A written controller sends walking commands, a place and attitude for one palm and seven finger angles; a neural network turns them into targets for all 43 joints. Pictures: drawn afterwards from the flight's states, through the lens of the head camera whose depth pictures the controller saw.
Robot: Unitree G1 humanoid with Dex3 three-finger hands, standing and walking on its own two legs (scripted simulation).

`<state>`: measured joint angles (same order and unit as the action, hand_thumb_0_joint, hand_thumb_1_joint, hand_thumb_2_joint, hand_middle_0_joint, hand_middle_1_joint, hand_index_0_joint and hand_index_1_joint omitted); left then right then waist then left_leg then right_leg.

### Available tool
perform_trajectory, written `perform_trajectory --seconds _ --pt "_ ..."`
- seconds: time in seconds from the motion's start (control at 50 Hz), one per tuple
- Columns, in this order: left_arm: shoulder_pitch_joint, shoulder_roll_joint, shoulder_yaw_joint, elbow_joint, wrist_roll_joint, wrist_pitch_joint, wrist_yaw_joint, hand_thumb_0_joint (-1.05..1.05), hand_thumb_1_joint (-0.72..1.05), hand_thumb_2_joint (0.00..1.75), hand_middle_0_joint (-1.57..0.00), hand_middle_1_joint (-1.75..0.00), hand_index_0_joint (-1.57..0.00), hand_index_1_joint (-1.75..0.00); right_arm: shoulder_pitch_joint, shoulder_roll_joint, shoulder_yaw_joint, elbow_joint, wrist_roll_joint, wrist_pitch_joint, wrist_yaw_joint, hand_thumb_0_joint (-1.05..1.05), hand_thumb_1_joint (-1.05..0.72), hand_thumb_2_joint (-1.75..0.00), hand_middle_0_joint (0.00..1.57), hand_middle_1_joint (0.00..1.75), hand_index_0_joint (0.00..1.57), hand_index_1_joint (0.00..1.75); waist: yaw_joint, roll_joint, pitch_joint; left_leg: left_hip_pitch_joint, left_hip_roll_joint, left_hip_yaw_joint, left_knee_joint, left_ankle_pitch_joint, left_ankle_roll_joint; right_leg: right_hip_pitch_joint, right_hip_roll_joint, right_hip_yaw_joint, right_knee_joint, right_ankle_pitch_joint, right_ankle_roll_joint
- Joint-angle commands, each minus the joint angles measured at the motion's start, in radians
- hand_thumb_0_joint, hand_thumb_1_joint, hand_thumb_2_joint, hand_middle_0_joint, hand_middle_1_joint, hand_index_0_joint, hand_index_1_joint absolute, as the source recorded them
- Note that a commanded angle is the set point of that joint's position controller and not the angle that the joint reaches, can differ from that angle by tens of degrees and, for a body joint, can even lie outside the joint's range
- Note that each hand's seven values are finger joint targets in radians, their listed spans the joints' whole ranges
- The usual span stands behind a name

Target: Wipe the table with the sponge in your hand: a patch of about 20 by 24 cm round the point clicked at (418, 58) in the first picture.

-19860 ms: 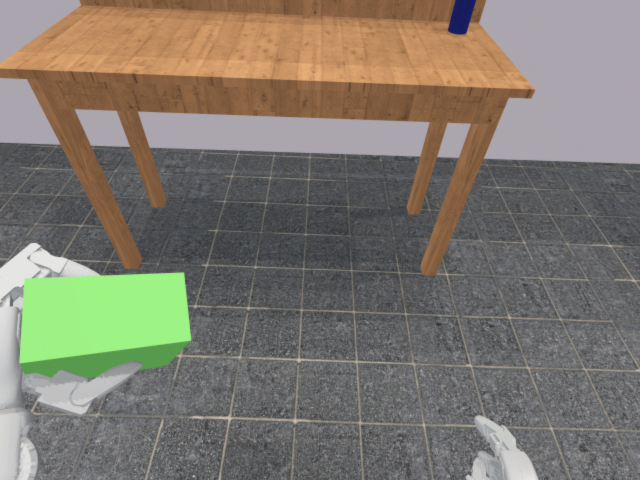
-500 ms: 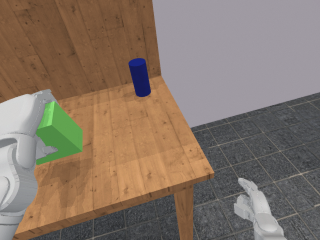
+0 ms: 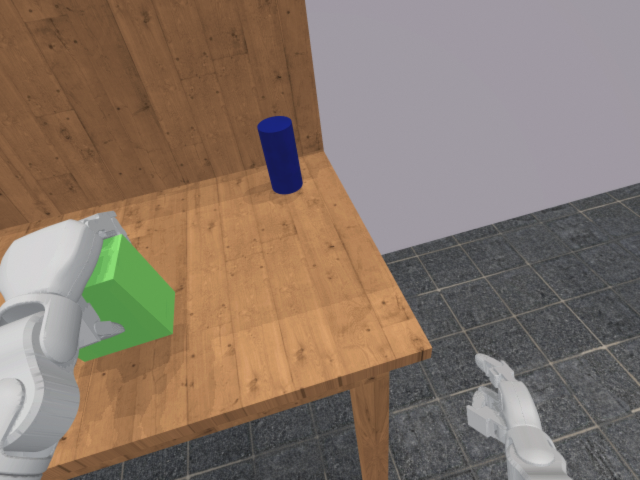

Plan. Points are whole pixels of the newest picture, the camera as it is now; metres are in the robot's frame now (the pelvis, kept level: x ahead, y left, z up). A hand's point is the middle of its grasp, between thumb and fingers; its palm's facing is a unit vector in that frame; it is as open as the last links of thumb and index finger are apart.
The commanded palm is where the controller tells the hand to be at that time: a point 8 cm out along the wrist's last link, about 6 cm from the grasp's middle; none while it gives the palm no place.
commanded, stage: move the sponge above the wiping area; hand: left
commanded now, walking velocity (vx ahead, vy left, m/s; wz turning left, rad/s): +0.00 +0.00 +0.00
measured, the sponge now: (112, 309) +0.24 +0.30 +0.13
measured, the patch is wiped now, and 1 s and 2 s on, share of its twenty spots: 0.05 0.05 0.05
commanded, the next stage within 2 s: none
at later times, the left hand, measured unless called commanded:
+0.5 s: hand (107, 297) +0.24 +0.28 +0.16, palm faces +0.14 -0.12 -0.98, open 10.4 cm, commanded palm +0.19 +0.28 +0.24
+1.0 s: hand (110, 310) +0.22 +0.27 +0.16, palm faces +0.12 -0.11 -0.99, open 10.4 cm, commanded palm +0.18 +0.27 +0.25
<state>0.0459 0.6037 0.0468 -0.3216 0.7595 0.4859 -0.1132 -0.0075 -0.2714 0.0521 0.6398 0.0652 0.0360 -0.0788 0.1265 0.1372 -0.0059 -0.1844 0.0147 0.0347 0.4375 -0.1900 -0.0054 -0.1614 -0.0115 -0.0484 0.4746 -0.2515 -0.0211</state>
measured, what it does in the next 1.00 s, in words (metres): stands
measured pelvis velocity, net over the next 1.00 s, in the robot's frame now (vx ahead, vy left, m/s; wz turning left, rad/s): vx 0.00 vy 0.00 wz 0.01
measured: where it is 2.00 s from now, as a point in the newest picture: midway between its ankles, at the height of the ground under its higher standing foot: outside the picture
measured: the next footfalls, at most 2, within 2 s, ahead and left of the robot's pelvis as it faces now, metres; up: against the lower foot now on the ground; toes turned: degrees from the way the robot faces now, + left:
none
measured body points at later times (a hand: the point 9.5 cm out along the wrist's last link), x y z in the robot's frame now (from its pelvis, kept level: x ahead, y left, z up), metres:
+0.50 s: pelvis +0.00 +0.01 +0.00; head -0.02 -0.05 +0.45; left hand +0.22 +0.28 +0.22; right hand +0.27 -0.18 -0.07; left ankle +0.03 +0.13 -0.74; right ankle +0.01 -0.10 -0.74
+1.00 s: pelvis +0.00 +0.00 +0.00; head -0.02 -0.06 +0.45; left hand +0.21 +0.27 +0.21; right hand +0.27 -0.19 -0.07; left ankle +0.03 +0.12 -0.74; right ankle +0.01 -0.10 -0.74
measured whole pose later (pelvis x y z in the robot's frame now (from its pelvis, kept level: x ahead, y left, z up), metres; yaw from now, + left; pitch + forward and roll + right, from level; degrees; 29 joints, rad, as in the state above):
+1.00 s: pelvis +0.00 +0.00 +0.00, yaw +0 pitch -5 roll +1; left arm 0.10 0.59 -0.05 -0.39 0.79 0.48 -0.13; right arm 0.00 -0.28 0.06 0.63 0.05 0.03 -0.09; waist 0.15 0.13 0.00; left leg -0.17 0.01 0.03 0.44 -0.19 -0.01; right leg -0.15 -0.01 -0.05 0.47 -0.25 -0.02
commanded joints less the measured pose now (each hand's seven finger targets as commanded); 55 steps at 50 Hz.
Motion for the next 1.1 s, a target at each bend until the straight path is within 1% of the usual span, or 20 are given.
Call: perform_trajectory --seconds 0.0,0.08,0.12,0.2,0.22,0.34,0.42,0.44,0.52,0.58,0.62,0.68,0.72,0.76,0.82,0.88,0.92,0.94,1.02,1.08 --pt "-0.145 0.224 0.105 -0.204 0.048 -0.023 0.017 0.0 0.1 1.3 -1.2 -1.6 -1.2 -1.6 -0.234 -0.086 -0.028 -0.205 -0.003 -0.053 -0.007 0.0 -0.9 -0.9 0.2 0.3 0.2 0.3 0.007 -0.127 -0.173 0.048 -0.029 -0.055 -0.043 0.134 0.031 0.03 -0.006 0.074 -0.088 0.129 -0.022" --pt "-0.281 0.276 0.119 -0.227 0.115 -0.044 0.053 0.0 0.1 1.3 -1.2 -1.6 -1.2 -1.6 -0.228 -0.082 -0.023 -0.2 -0.016 -0.058 -0.012 0.0 -0.9 -0.9 0.2 0.3 0.2 0.3 0.009 -0.073 -0.199 0.077 -0.036 -0.062 -0.051 0.148 0.031 0.028 0.006 0.083 -0.095 0.095 -0.039" --pt "-0.295 0.327 0.171 -0.234 0.133 -0.043 0.079 0.0 0.1 1.3 -1.2 -1.6 -1.2 -1.6 -0.263 -0.075 -0.018 -0.198 -0.015 -0.064 -0.011 0.0 -0.9 -0.9 0.2 0.3 0.2 0.3 0.03 -0.02 -0.2 0.086 -0.039 -0.076 -0.053 0.15 0.027 0.035 0.02 0.128 -0.097 0.08 -0.063" --pt "-0.34 0.259 0.119 -0.163 0.109 -0.041 0.098 0.0 0.1 1.3 -1.2 -1.6 -1.2 -1.6 -0.242 -0.071 -0.026 -0.176 -0.011 -0.054 -0.007 0.0 -0.9 -0.9 0.2 0.3 0.2 0.3 0.019 -0.027 -0.184 0.089 -0.035 -0.066 -0.065 0.144 0.021 0.034 0.008 0.094 -0.114 0.075 -0.05" --pt "-0.33 0.275 0.147 -0.153 0.098 -0.026 0.098 0.0 0.1 1.3 -1.2 -1.6 -1.2 -1.6 -0.283 -0.068 -0.019 -0.179 -0.005 -0.063 -0.009 0.0 -0.9 -0.9 0.2 0.3 0.2 0.3 0.029 -0.014 -0.167 0.083 -0.036 -0.074 -0.068 0.126 0.019 0.028 0.018 0.126 -0.114 0.056 -0.065" --pt "-0.202 0.155 0.054 -0.182 0.04 -0.004 0.041 0.0 0.1 1.3 -1.2 -1.6 -1.2 -1.6 -0.266 -0.074 -0.019 -0.196 -0.001 -0.057 -0.001 0.0 -0.9 -0.9 0.2 0.3 0.2 0.3 0.018 -0.069 -0.168 0.057 -0.022 -0.062 -0.073 0.12 0.021 0.043 0.001 0.062 -0.102 0.096 -0.04" --pt "-0.172 0.218 0.112 -0.207 0.063 0.007 0.032 0.0 0.1 1.3 -1.2 -1.6 -1.2 -1.6 -0.286 -0.074 -0.013 -0.204 0.001 -0.049 -0.002 0.0 -0.9 -0.9 0.2 0.3 0.2 0.3 0.019 -0.112 -0.157 0.054 -0.025 -0.07 -0.067 0.114 0.024 0.023 0.017 0.104 -0.104 0.081 -0.046" --pt "-0.195 0.213 0.095 -0.231 0.066 0.0 0.032 0.0 0.1 1.3 -1.2 -1.6 -1.2 -1.6 -0.259 -0.08 -0.017 -0.208 -0.006 -0.044 -0.004 0.0 -0.9 -0.9 0.2 0.3 0.2 0.3 0.016 -0.093 -0.185 0.054 -0.023 -0.06 -0.066 0.122 0.027 0.041 0.006 0.066 -0.096 0.092 -0.038" --pt "-0.27 0.293 0.145 -0.316 0.107 -0.016 0.063 0.0 0.1 1.3 -1.2 -1.6 -1.2 -1.6 -0.288 -0.07 -0.011 -0.213 -0.009 -0.053 -0.002 0.0 -0.9 -0.9 0.2 0.3 0.2 0.3 0.032 -0.011 -0.218 0.087 -0.037 -0.081 -0.064 0.153 0.027 0.051 0.026 0.116 -0.09 0.09 -0.06" --pt "-0.244 0.256 0.122 -0.291 0.106 -0.03 0.084 0.0 0.1 1.3 -1.2 -1.6 -1.2 -1.6 -0.24 -0.068 -0.024 -0.201 -0.018 -0.055 0.005 0.0 -0.9 -0.9 0.2 0.3 0.2 0.3 0.031 -0.02 -0.232 0.104 -0.033 -0.075 -0.057 0.205 0.025 0.066 0.014 0.084 -0.089 0.142 -0.054" --pt "-0.21 0.286 0.172 -0.254 0.092 -0.007 0.086 0.0 0.1 1.3 -1.2 -1.6 -1.2 -1.6 -0.278 -0.07 -0.018 -0.198 -0.008 -0.052 0.006 0.0 -0.9 -0.9 0.2 0.3 0.2 0.3 0.042 -0.026 -0.186 0.081 -0.034 -0.083 -0.06 0.181 0.02 0.054 0.024 0.129 -0.095 0.127 -0.069" --pt "-0.189 0.239 0.141 -0.207 0.056 0.002 0.075 0.0 0.1 1.3 -1.2 -1.6 -1.2 -1.6 -0.245 -0.075 -0.024 -0.189 -0.004 -0.039 0.005 0.0 -0.9 -0.9 0.2 0.3 0.2 0.3 0.025 -0.082 -0.154 0.062 -0.027 -0.067 -0.063 0.157 0.018 0.042 0.008 0.086 -0.108 0.12 -0.042" --pt "-0.183 0.226 0.136 -0.176 0.048 0.02 0.06 0.0 0.1 1.3 -1.2 -1.6 -1.2 -1.6 -0.287 -0.071 -0.013 -0.193 0.006 -0.042 0.0 0.0 -0.9 -0.9 0.2 0.3 0.2 0.3 0.022 -0.086 -0.11 0.054 -0.028 -0.067 -0.067 0.117 0.02 0.004 0.02 0.118 -0.122 0.076 -0.049" --pt "-0.179 0.19 0.092 -0.194 0.035 0.009 0.045 0.0 0.1 1.3 -1.2 -1.6 -1.2 -1.6 -0.249 -0.075 -0.02 -0.2 0.005 -0.042 -0.002 0.0 -0.9 -0.9 0.2 0.3 0.2 0.3 0.012 -0.107 -0.133 0.051 -0.025 -0.058 -0.063 0.11 0.022 0.018 0.004 0.081 -0.113 0.085 -0.031" --pt "-0.15 0.202 0.096 -0.225 0.045 0.013 0.028 0.0 0.1 1.3 -1.2 -1.6 -1.2 -1.6 -0.296 -0.072 -0.011 -0.216 0.008 -0.053 -0.006 0.0 -0.9 -0.9 0.2 0.3 0.2 0.3 0.018 -0.089 -0.143 0.056 -0.032 -0.063 -0.056 0.098 0.026 0.011 0.011 0.116 -0.113 0.066 -0.041" --pt "-0.208 0.237 0.094 -0.26 0.066 -0.012 0.027 0.0 0.1 1.3 -1.2 -1.6 -1.2 -1.6 -0.247 -0.081 -0.02 -0.209 -0.005 -0.055 -0.012 0.0 -0.9 -0.9 0.2 0.3 0.2 0.3 0.01 -0.079 -0.183 0.07 -0.038 -0.063 -0.052 0.112 0.031 0.029 0.004 0.088 -0.107 0.078 -0.031" --pt "-0.277 0.265 0.104 -0.342 0.091 -0.024 0.039 0.0 0.1 1.3 -1.2 -1.6 -1.2 -1.6 -0.295 -0.063 -0.009 -0.222 -0.002 -0.07 -0.014 0.0 -0.9 -0.9 0.2 0.3 0.2 0.3 0.019 -0.009 -0.193 0.091 -0.039 -0.075 -0.056 0.108 0.03 0.02 0.017 0.124 -0.106 0.046 -0.052" --pt "-0.301 0.273 0.103 -0.331 0.101 -0.036 0.049 0.0 0.1 1.3 -1.2 -1.6 -1.2 -1.6 -0.254 -0.07 -0.018 -0.212 -0.016 -0.072 -0.017 0.0 -0.9 -0.9 0.2 0.3 0.2 0.3 0.02 -0.006 -0.219 0.09 -0.039 -0.072 -0.051 0.128 0.032 0.041 0.009 0.092 -0.096 0.064 -0.051" --pt "-0.294 0.314 0.165 -0.256 0.114 -0.032 0.075 0.0 0.1 1.3 -1.2 -1.6 -1.2 -1.6 -0.272 -0.068 -0.018 -0.195 -0.009 -0.069 -0.011 0.0 -0.9 -0.9 0.2 0.3 0.2 0.3 0.034 -0.037 -0.179 0.087 -0.044 -0.08 -0.053 0.134 0.025 0.027 0.025 0.152 -0.114 0.057 -0.066" --pt "-0.24 0.284 0.171 -0.197 0.07 -0.021 0.084 0.0 0.1 1.3 -1.2 -1.6 -1.2 -1.6 -0.24 -0.075 -0.028 -0.184 -0.009 -0.055 -0.004 0.0 -0.9 -0.9 0.2 0.3 0.2 0.3 0.036 -0.069 -0.175 0.068 -0.034 -0.067 -0.055 0.143 0.018 0.048 0.005 0.116 -0.112 0.094 -0.048"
